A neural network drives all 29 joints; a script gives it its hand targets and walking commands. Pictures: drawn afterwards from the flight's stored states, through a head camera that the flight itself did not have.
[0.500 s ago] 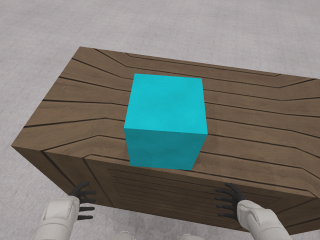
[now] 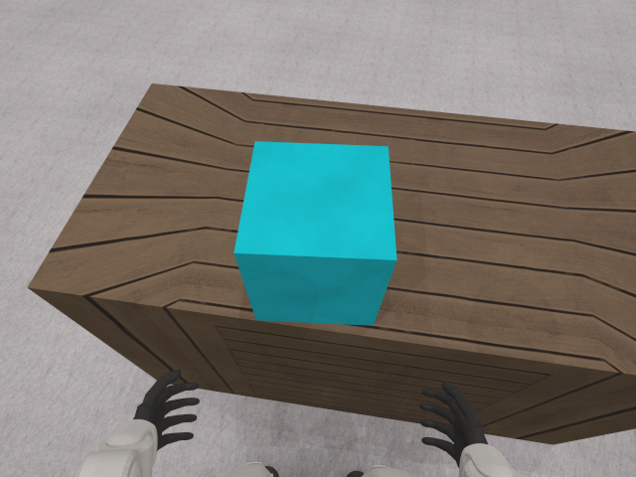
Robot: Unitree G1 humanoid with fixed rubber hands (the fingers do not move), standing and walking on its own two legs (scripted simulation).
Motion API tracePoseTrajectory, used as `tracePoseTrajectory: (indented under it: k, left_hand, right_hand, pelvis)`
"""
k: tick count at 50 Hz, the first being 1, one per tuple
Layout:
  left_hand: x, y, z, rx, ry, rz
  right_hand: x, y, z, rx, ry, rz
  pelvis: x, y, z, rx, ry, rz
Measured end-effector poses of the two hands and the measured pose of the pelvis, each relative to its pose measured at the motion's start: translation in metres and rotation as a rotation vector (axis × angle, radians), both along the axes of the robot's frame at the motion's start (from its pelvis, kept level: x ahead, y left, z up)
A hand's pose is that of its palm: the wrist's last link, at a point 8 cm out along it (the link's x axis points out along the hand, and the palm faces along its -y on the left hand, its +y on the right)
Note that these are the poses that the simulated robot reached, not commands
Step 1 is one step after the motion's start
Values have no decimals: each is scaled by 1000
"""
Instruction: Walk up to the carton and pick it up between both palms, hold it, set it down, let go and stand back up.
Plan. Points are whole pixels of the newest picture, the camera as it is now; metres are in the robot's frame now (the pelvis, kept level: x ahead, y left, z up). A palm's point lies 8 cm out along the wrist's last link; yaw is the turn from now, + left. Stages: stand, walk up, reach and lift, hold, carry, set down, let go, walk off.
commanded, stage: reach and lift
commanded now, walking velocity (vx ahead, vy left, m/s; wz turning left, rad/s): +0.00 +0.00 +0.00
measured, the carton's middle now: (317, 239) +0.43 +0.02 -0.01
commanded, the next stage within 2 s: none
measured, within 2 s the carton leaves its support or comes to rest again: neither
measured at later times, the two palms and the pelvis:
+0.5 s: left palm (137, 441) +0.17 +0.23 -0.06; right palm (471, 453) +0.16 -0.16 -0.05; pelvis +0.02 +0.01 +0.01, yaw +0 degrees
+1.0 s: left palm (141, 429) +0.18 +0.22 -0.04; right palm (482, 435) +0.18 -0.17 -0.03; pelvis +0.04 +0.02 +0.02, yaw +0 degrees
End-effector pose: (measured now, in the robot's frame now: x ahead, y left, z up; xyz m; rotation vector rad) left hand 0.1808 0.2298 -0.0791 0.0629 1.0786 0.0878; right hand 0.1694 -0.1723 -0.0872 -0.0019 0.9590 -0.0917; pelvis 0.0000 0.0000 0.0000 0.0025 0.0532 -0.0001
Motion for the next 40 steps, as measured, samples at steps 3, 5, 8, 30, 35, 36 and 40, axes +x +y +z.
tracePoseTrajectory:
  k: [3, 5, 8, 30, 35, 36, 40]
  left_hand:
    - [-9, -8, 8, -16, -5, 6]
    - [-19, -11, 8, -24, 5, 16]
    - [-33, -11, 2, -22, 16, 34]
    - [-9, 2, 21, 0, -291, 6]
    - [-11, -3, 23, -9, -336, 0]
    - [-11, -4, 24, -9, -345, -2]
    - [-10, -7, 28, -4, -394, -8]
  right_hand:
    - [-10, 0, 10, -10, -6, -9]
    - [-18, -2, 14, -24, -3, -13]
    - [-26, -4, 17, -45, -5, -19]
    - [-5, 7, 37, -55, -244, -38]
    - [-3, 1, 41, -73, -278, -28]
    - [-3, 0, 41, -76, -286, -32]
    - [0, -3, 45, -79, -323, -38]
  pelvis:
    - [4, -2, 7, 3, -36, 0]
    - [6, -3, 9, 4, -51, 1]
    - [7, -4, 11, 5, -63, 2]
    - [23, 13, 15, -5, -74, 5]
    - [30, 18, 17, -8, -92, 8]
    - [31, 19, 17, -9, -94, 8]
    - [33, 21, 17, -11, -102, 8]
